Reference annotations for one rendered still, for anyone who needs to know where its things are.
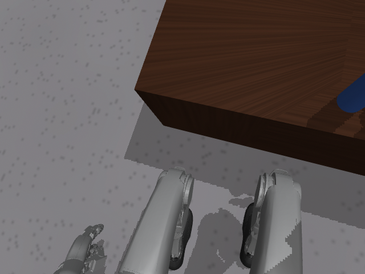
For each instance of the left robot foot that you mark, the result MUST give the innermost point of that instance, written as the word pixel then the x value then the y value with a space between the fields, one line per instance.
pixel 176 263

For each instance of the left robot arm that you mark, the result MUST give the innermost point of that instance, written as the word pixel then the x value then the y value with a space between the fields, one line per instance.
pixel 71 266

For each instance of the can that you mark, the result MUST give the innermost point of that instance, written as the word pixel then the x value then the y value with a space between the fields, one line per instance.
pixel 352 99

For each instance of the right robot foot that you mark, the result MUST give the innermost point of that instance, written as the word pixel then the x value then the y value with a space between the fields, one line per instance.
pixel 245 257

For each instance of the left robot hand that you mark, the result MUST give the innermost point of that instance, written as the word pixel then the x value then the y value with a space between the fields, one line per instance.
pixel 82 249

